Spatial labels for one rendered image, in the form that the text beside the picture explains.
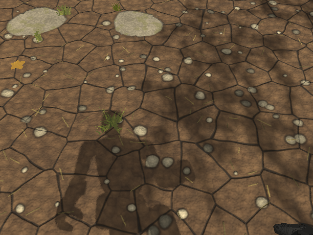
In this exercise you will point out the robot right hand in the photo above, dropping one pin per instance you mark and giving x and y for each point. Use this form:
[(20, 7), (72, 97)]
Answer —
[(293, 229)]

